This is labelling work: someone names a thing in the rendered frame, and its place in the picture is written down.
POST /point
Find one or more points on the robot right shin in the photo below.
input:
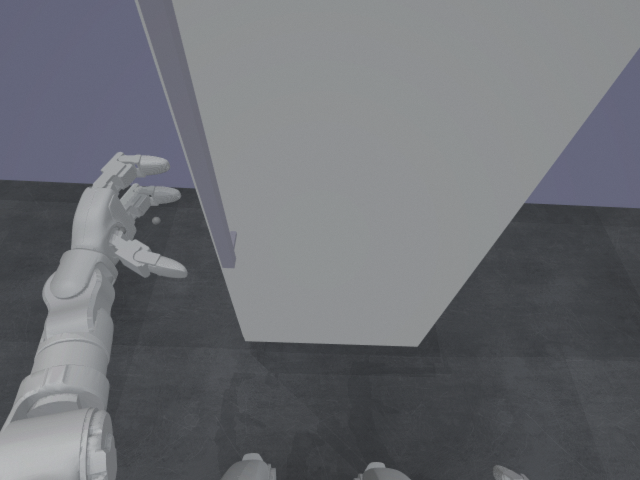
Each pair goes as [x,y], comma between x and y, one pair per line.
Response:
[375,465]

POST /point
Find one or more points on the robot left shin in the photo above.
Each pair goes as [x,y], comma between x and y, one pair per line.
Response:
[252,456]

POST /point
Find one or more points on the robot left forearm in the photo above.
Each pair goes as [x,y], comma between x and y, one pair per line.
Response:
[70,364]

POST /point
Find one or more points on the left robot hand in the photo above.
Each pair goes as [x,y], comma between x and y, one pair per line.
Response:
[100,213]

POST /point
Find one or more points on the robot left upper arm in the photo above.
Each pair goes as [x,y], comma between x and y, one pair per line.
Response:
[71,445]

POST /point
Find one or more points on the robot shin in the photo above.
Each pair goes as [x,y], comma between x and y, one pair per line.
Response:
[252,456]
[375,465]

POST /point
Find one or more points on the fridge door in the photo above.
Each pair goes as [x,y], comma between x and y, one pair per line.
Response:
[369,153]

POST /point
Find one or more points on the handle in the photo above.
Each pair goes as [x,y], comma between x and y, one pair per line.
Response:
[163,30]

